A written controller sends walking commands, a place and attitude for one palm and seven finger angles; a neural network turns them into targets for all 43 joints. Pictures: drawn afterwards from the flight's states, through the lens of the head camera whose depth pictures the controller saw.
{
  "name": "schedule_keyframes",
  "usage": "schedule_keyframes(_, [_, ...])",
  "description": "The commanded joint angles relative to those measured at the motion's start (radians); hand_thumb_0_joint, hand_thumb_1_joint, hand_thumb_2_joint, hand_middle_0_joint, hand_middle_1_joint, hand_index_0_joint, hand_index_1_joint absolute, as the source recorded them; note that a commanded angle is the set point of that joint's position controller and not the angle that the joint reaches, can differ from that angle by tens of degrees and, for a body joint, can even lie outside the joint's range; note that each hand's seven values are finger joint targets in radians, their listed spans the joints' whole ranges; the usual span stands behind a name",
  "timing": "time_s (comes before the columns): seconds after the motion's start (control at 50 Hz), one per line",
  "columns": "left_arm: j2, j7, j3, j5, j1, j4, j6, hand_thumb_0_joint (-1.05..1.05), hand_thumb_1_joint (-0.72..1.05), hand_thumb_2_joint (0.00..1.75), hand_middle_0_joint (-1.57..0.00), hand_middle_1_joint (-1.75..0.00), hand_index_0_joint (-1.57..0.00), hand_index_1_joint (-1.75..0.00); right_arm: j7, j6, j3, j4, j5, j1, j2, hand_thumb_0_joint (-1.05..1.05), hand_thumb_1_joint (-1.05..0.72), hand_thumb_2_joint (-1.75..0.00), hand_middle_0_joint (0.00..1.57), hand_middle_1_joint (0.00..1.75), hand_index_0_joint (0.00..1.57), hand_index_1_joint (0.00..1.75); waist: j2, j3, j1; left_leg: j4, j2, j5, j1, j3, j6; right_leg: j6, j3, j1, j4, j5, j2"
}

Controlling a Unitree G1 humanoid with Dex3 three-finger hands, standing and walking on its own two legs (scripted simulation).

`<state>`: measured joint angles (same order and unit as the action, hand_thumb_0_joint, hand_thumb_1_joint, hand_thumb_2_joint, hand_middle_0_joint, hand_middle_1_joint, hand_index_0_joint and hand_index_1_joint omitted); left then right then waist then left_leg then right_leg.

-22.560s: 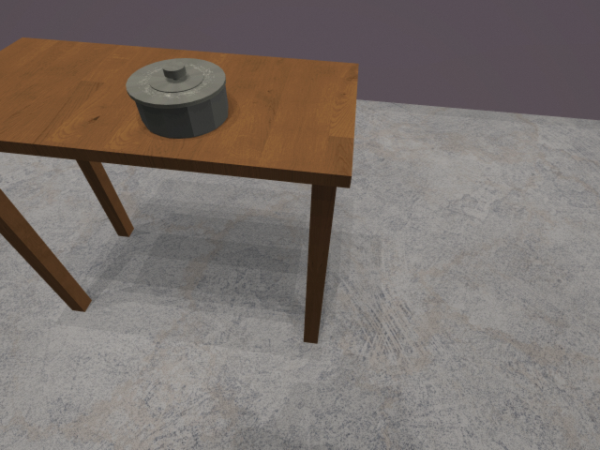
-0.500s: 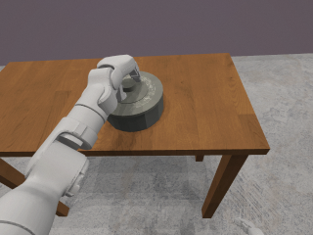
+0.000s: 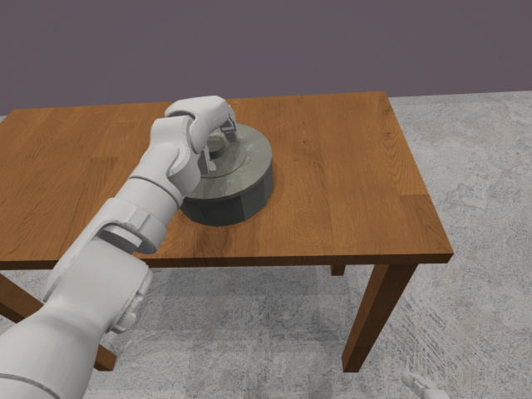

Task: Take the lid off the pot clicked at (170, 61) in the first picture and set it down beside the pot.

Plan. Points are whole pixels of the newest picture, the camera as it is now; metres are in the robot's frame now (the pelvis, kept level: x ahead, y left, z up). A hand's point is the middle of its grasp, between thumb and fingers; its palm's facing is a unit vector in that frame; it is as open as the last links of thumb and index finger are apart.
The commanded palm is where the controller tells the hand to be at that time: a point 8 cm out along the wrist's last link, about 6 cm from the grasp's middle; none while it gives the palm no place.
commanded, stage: close the fingers and squeeze the knob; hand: left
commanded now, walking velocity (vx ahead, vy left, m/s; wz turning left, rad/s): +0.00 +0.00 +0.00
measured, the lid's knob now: (212, 147) +0.48 +0.09 +0.14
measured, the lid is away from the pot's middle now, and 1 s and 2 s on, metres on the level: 0.00 0.01 0.00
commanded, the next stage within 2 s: lift the lid straight up in 1.50 s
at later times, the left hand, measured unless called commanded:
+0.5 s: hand (205, 151) +0.45 +0.09 +0.16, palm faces -0.29 -0.08 -0.95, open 7.6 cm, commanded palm +0.43 +0.10 +0.22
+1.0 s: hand (203, 148) +0.45 +0.10 +0.16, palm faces -0.32 -0.10 -0.94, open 7.1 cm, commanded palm +0.43 +0.11 +0.22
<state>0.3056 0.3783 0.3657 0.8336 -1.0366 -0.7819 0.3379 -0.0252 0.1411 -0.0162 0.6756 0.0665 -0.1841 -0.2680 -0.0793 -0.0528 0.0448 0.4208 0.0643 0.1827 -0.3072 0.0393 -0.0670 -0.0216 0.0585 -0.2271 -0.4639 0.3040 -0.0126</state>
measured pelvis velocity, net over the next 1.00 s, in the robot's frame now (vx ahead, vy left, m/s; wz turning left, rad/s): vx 0.00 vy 0.00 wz -0.01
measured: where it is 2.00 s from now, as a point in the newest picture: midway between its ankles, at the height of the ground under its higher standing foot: outside the picture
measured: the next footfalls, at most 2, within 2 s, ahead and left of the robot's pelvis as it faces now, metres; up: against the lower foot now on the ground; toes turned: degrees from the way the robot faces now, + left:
none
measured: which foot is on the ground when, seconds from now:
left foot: down 0.00-1.00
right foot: down 0.00-1.00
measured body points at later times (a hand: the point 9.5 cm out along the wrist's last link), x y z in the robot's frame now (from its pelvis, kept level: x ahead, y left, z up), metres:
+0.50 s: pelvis +0.00 -0.01 +0.00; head +0.02 -0.04 +0.45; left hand +0.46 +0.10 +0.21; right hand +0.15 -0.25 -0.12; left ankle +0.02 +0.08 -0.74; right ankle -0.04 -0.10 -0.74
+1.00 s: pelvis +0.00 +0.00 +0.00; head +0.02 -0.03 +0.45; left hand +0.46 +0.10 +0.21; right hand +0.13 -0.25 -0.13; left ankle +0.02 +0.08 -0.74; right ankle -0.04 -0.10 -0.74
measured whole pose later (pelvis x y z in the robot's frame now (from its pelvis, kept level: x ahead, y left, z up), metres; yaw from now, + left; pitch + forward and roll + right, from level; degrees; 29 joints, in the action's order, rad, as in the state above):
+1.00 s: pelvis +0.00 +0.00 +0.00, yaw +0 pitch +4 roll +0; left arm 0.33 0.41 0.33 0.83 -1.02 -0.76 0.32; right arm -0.02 0.15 -0.02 0.67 0.07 -0.19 -0.27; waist -0.08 -0.05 0.05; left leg 0.43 0.06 0.19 -0.31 0.04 -0.07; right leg -0.02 0.05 -0.22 -0.45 0.30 -0.01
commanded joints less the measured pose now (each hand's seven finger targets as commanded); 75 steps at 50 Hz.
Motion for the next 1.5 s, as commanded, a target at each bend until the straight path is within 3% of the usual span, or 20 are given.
schedule_keyframes(0.0, [0.163,-0.03,-0.068,0.028,-0.516,0.226,-0.008,0.0,-0.04,1.16,-0.64,-0.69,-0.64,-0.69,0.001,-0.042,0.034,-0.146,0.002,0.096,-0.105,0.0,-0.9,-0.9,0.2,0.3,0.2,0.3,0.12,-0.384,0.004,0.018,-0.001,-0.315,0.305,-0.078,-0.019,-0.023,-0.032,0.01,0.032,-0.434,0.029])
schedule_keyframes(0.08, [0.249,-0.029,-0.14,0.025,-0.483,0.195,-0.005,0.0,0.0,1.14,-0.65,-0.75,-0.65,-0.75,0.005,-0.037,0.03,-0.139,0.004,0.094,-0.113,0.0,-0.9,-0.9,0.2,0.3,0.2,0.3,0.184,-0.345,-0.003,0.012,0.0,-0.289,0.251,-0.064,-0.023,-0.017,-0.037,0.047,0.037,-0.47,0.027])
schedule_keyframes(0.16, [0.189,-0.026,-0.088,0.02,-0.483,0.211,-0.006,0.0,0.05,1.11,-0.66,-0.81,-0.66,-0.81,0.004,-0.039,0.031,-0.147,0.005,0.108,-0.107,0.0,-0.9,-0.9,0.2,0.3,0.2,0.3,0.154,-0.328,0.0,0.013,0.003,-0.289,0.26,-0.065,-0.025,-0.019,-0.032,0.026,0.04,-0.458,0.028])
schedule_keyframes(0.24, [0.222,-0.024,-0.114,0.026,-0.454,0.208,-0.006,0.0,0.1,1.08,-0.67,-0.85,-0.67,-0.85,0.003,-0.036,0.026,-0.15,0.006,0.115,-0.108,0.0,-0.9,-0.9,0.2,0.3,0.2,0.3,0.156,-0.348,-0.006,0.017,0.002,-0.301,0.253,-0.063,-0.022,-0.018,-0.036,0.047,0.031,-0.478,0.024])
schedule_keyframes(0.32, [0.171,-0.023,-0.078,0.008,-0.464,0.288,-0.01,0.0,0.15,1.04,-0.69,-0.89,-0.69,-0.89,-0.001,-0.034,0.038,-0.168,0.006,0.12,-0.107,0.0,-0.9,-0.9,0.2,0.3,0.2,0.3,0.126,-0.386,0.003,0.03,0.0,-0.337,0.286,-0.071,-0.027,-0.022,-0.034,0.042,0.037,-0.484,0.023])
schedule_keyframes(0.34, [0.24,-0.025,-0.13,0.029,-0.461,0.272,-0.007,0.0,0.17,1.03,-0.69,-0.9,-0.69,-0.9,-0.001,-0.036,0.033,-0.156,0.004,0.118,-0.107,0.0,-0.9,-0.9,0.2,0.3,0.2,0.3,0.134,-0.397,-0.008,0.032,-0.002,-0.344,0.289,-0.068,-0.024,-0.02,-0.039,0.055,0.029,-0.495,0.026])
schedule_keyframes(0.38, [0.247,-0.025,-0.13,0.029,-0.456,0.211,0.003,0.0,0.19,1.0,-0.7,-0.91,-0.7,-0.91,0.003,-0.028,0.025,-0.145,0.009,0.116,-0.109,0.0,-0.9,-0.9,0.2,0.3,0.2,0.3,0.165,-0.344,-0.003,0.02,0.0,-0.284,0.248,-0.06,-0.021,-0.016,-0.036,0.043,0.034,-0.467,0.027])
schedule_keyframes(0.42, [0.182,-0.02,-0.083,0.007,-0.465,0.241,-0.002,0.0,0.22,0.98,-0.71,-0.93,-0.71,-0.93,0.004,-0.026,0.032,-0.157,0.01,0.121,-0.109,0.0,-0.9,-0.9,0.2,0.3,0.2,0.3,0.155,-0.332,0.009,0.022,0.003,-0.279,0.246,-0.062,-0.026,-0.02,-0.032,0.027,0.045,-0.461,0.023])
schedule_keyframes(0.48, [0.243,-0.026,-0.117,0.033,-0.492,0.213,0.003,0.0,0.26,0.94,-0.73,-0.95,-0.73,-0.95,0.009,-0.029,0.025,-0.146,0.01,0.122,-0.109,0.0,-0.9,-0.9,0.2,0.3,0.2,0.3,0.15,-0.336,0.002,0.021,0.004,-0.273,0.249,-0.06,-0.024,-0.018,-0.041,0.034,0.037,-0.465,0.026])
schedule_keyframes(0.52, [0.201,-0.022,-0.098,0.012,-0.474,0.233,-0.003,0.0,0.29,0.91,-0.74,-0.96,-0.74,-0.96,0.008,-0.026,0.03,-0.154,0.007,0.116,-0.111,0.0,-0.9,-0.9,0.2,0.3,0.2,0.3,0.13,-0.353,0.005,0.024,0.004,-0.29,0.253,-0.064,-0.026,-0.021,-0.035,0.037,0.04,-0.471,0.021])
schedule_keyframes(0.58, [0.278,-0.026,-0.148,0.037,-0.48,0.195,-0.004,0.0,0.34,0.86,-0.76,-0.97,-0.76,-0.97,0.013,-0.028,0.021,-0.147,0.008,0.117,-0.11,0.0,-0.9,-0.9,0.2,0.3,0.2,0.3,0.147,-0.359,-0.006,0.017,0.001,-0.27,0.242,-0.061,-0.02,-0.018,-0.039,0.053,0.032,-0.458,0.024])
schedule_keyframes(0.62, [0.207,-0.02,-0.1,0.015,-0.456,0.189,-0.009,0.0,0.37,0.83,-0.78,-0.98,-0.78,-0.98,0.013,-0.026,0.028,-0.155,0.009,0.11,-0.111,0.0,-0.9,-0.9,0.2,0.3,0.2,0.3,0.15,-0.343,0.008,0.018,0.0,-0.267,0.233,-0.062,-0.024,-0.02,-0.034,0.038,0.043,-0.452,0.02])
schedule_keyframes(0.86, [0.248,-0.017,-0.127,0.034,-0.45,0.133,-0.012,0.0,0.59,0.54,-0.88,-0.99,-0.88,-0.99,0.016,-0.031,0.023,-0.148,0.008,0.091,-0.117,0.0,-0.9,-0.9,0.2,0.3,0.2,0.3,0.16,-0.328,0.0,0.012,0.001,-0.263,0.226,-0.063,-0.023,-0.018,-0.033,0.041,0.039,-0.447,0.028])
schedule_keyframes(1.06, [0.205,-0.018,-0.094,0.037,-0.482,0.164,-0.011,0.0,0.52,0.77,-0.81,-0.96,-0.81,-0.93,0.012,-0.03,0.032,-0.147,0.009,0.085,-0.115,0.0,-0.9,-0.9,0.2,0.3,0.2,0.3,0.141,-0.303,0.008,0.005,-0.007,-0.23,0.249,-0.07,-0.021,-0.022,-0.024,-0.008,0.049,-0.379,0.034])
schedule_keyframes(1.08, [0.252,-0.025,-0.134,0.039,-0.485,0.181,-0.011,0.0,0.53,0.78,-0.81,-0.95,-0.81,-0.93,0.012,-0.032,0.033,-0.147,0.008,0.079,-0.117,0.0,-0.9,-0.9,0.2,0.3,0.2,0.3,0.136,-0.331,-0.001,0.004,-0.008,-0.235,0.257,-0.075,-0.021,-0.023,-0.026,0.008,0.046,-0.379,0.033])
schedule_keyframes(1.12, [0.192,-0.022,-0.095,0.022,-0.465,0.192,-0.019,0.0,0.55,0.79,-0.82,-0.96,-0.82,-0.93,0.01,-0.032,0.037,-0.157,0.006,0.08,-0.117,0.0,-0.9,-0.9,0.2,0.3,0.2,0.3,0.126,-0.344,0.006,0.012,-0.009,-0.273,0.265,-0.081,-0.022,-0.028,-0.022,0.001,0.046,-0.391,0.03])
schedule_keyframes(1.18, [0.216,-0.03,-0.105,0.043,-0.514,0.195,-0.011,0.0,0.57,0.81,-0.83,-0.96,-0.83,-0.93,0.009,-0.03,0.035,-0.144,0.006,0.079,-0.115,0.0,-0.9,-0.9,0.2,0.3,0.2,0.3,0.124,-0.341,0.007,0.008,-0.013,-0.249,0.282,-0.081,-0.016,-0.026,-0.02,-0.016,0.042,-0.368,0.036])
schedule_keyframes(1.32, [0.152,-0.034,-0.073,0.017,-0.498,0.175,-0.006,0.0,0.64,0.85,-0.86,-0.96,-0.86,-0.95,0.006,-0.025,0.041,-0.14,0.003,0.072,-0.118,0.0,-0.9,-0.9,0.2,0.3,0.2,0.3,0.137,-0.334,0.018,0.012,-0.014,-0.271,0.281,-0.086,-0.019,-0.03,-0.016,-0.032,0.05,-0.368,0.033])
schedule_keyframes(1.34, [0.197,-0.036,-0.096,0.034,-0.515,0.191,-0.005,0.0,0.65,0.85,-0.87,-0.96,-0.86,-0.95,0.004,-0.028,0.036,-0.141,0.004,0.078,-0.113,0.0,-0.9,-0.9,0.2,0.3,0.2,0.3,0.145,-0.359,0.009,0.008,-0.014,-0.262,0.283,-0.086,-0.016,-0.026,-0.021,-0.008,0.04,-0.374,0.036])
schedule_keyframes(1.48, [0.18,-0.03,-0.084,0.024,-0.48,0.212,-0.002,0.0,0.71,0.89,-0.9,-0.97,-0.89,-0.97,-0.002,-0.032,0.033,-0.146,0.005,0.099,-0.108,0.0,-0.9,-0.9,0.2,0.3,0.2,0.3,0.134,-0.365,0.003,0.019,-0.009,-0.324,0.3,-0.089,-0.016,-0.026,-0.024,0.005,0.036,-0.423,0.035])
